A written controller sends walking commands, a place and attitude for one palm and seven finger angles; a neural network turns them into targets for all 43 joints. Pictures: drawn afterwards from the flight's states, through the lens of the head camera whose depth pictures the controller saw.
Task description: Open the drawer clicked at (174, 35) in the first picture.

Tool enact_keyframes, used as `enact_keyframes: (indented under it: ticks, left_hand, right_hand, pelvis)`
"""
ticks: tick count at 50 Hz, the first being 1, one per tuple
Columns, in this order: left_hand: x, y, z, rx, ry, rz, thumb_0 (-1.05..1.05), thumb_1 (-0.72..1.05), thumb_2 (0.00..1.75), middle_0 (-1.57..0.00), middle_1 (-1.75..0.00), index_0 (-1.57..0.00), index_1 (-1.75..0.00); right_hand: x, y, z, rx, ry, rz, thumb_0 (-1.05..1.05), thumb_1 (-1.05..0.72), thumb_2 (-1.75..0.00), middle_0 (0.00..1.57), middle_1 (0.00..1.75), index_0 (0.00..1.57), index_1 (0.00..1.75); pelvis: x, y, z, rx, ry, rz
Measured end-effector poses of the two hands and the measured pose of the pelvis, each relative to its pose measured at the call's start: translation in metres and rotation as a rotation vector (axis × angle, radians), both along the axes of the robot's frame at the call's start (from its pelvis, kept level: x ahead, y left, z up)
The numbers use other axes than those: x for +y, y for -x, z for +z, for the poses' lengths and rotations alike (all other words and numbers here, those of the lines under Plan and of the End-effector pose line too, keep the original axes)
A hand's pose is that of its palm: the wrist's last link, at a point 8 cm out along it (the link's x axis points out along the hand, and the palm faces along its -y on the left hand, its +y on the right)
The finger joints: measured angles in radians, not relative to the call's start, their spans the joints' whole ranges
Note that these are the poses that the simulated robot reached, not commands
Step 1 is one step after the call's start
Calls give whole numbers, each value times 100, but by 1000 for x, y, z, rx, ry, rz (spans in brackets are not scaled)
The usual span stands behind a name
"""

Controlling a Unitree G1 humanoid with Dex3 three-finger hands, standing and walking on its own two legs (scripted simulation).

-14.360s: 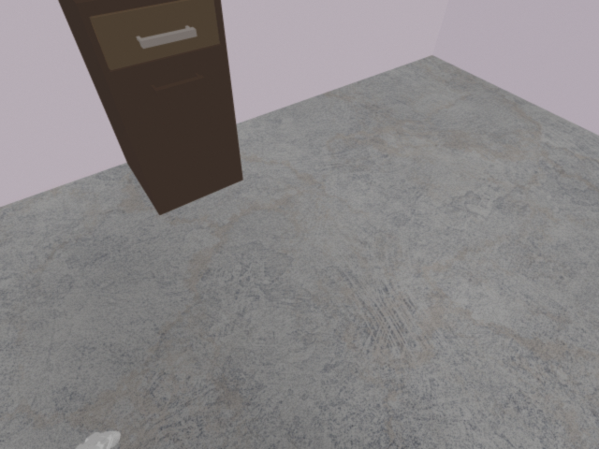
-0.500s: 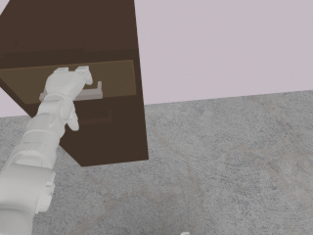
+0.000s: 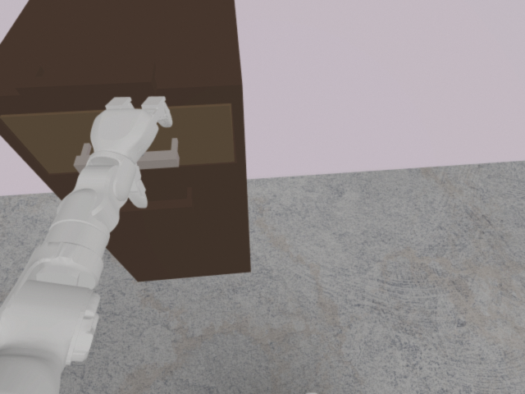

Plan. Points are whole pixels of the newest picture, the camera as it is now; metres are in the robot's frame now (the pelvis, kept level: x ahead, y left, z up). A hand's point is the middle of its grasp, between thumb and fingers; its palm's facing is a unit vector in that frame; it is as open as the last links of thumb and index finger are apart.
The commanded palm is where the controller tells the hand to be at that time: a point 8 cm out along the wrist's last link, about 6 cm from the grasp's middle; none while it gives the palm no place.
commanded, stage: move the hooked fingers above the handle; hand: left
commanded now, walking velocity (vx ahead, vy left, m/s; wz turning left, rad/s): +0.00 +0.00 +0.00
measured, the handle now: (129, 153) +0.54 +0.24 +0.01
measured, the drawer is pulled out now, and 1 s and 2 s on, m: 0.00 0.00 0.00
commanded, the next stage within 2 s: lower the fingers behind the handle in 1.50 s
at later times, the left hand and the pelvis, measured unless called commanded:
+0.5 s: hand (129, 144) +0.48 +0.21 +0.09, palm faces +0.13 -0.03 -0.99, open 13.8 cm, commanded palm +0.45 +0.24 +0.12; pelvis -0.02 +0.00 +0.00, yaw +0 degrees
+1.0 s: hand (105, 153) +0.48 +0.25 +0.07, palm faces +0.03 +0.05 -1.00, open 13.9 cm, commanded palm +0.45 +0.24 +0.12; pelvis -0.01 +0.00 +0.00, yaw -1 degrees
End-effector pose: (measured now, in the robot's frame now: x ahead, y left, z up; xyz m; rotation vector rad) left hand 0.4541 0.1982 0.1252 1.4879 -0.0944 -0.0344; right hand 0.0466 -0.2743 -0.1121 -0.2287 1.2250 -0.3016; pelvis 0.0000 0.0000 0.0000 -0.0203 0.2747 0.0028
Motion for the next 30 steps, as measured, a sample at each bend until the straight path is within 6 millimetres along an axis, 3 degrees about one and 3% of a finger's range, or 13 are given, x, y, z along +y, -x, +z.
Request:
enact_keyframes:
  ticks: [4,10,12,15,19,21,25,30]
  left_hand:
    - [23,-4,6,-67,-60,165,0,-49,30,-32,-120,-32,-120]
    - [67,16,-8,138,-142,375,0,-49,30,-32,-120,-31,-120]
    - [65,24,-13,204,-118,339,0,-49,30,-32,-120,-31,-120]
    - [42,28,-16,226,-78,182,0,-49,30,-32,-120,-32,-120]
    - [6,23,-6,108,-45,-20,0,-49,30,-32,-120,-32,-120]
    - [-3,15,1,20,-26,-41,0,-49,30,-32,-120,-32,-120]
    - [11,-3,11,-93,-48,105,0,-49,30,-32,-120,-32,-120]
    - [48,-1,-5,62,-143,342,0,-49,30,-31,-120,-31,-120]
  right_hand:
    - [5,-4,-8,-19,-43,7,0,-91,-90,20,29,21,30]
    - [15,1,-15,4,-102,-5,0,-91,-90,20,29,21,30]
    - [15,2,-12,15,-91,2,0,-91,-90,20,29,21,30]
    - [11,3,-6,23,-48,23,0,-91,-90,21,30,21,30]
    - [2,1,0,3,5,29,0,-91,-90,21,30,21,30]
    - [-3,2,0,-10,16,26,0,-91,-90,21,30,21,30]
    - [-5,9,-5,-12,2,12,0,-91,-90,20,29,21,30]
    - [2,25,-15,31,-59,-31,0,-91,-90,20,29,20,30]
  pelvis:
    - [0,4,-2,13,-6,-20]
    - [-1,5,3,0,-9,-21]
    - [-2,4,5,-16,-7,-7]
    - [-3,5,6,-36,-4,17]
    - [-4,8,2,-32,-1,27]
    - [-4,11,-1,-19,-1,22]
    - [-4,16,-5,11,-6,-4]
    - [-3,14,-2,24,-13,-34]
